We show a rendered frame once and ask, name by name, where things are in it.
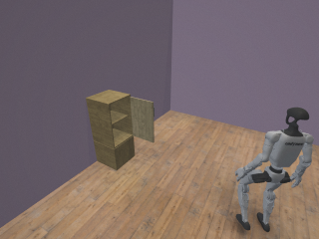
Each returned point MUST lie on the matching right robot upper arm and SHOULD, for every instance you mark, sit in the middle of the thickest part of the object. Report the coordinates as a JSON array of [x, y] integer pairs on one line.
[[307, 148]]

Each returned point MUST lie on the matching robot head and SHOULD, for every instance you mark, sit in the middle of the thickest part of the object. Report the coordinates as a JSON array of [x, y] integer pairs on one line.
[[298, 114]]

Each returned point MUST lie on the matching left robot upper arm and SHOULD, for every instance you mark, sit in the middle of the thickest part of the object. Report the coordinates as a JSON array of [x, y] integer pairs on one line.
[[270, 138]]

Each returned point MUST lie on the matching cupboard door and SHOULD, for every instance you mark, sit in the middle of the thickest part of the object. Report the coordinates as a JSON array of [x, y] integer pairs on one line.
[[143, 119]]

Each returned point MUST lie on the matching robot right forearm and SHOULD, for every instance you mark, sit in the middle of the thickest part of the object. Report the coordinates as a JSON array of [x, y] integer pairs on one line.
[[301, 167]]

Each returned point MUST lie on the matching robot left forearm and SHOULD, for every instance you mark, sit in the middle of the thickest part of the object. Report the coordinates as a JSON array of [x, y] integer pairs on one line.
[[256, 162]]

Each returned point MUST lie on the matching left robot hand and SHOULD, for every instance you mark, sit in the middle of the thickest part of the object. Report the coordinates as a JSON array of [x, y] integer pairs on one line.
[[240, 173]]

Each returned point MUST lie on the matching right robot hand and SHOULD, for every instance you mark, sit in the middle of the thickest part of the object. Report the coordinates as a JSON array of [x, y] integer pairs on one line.
[[297, 178]]

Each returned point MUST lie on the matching right robot thigh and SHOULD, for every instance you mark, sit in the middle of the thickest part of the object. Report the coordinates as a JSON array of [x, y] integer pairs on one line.
[[270, 186]]

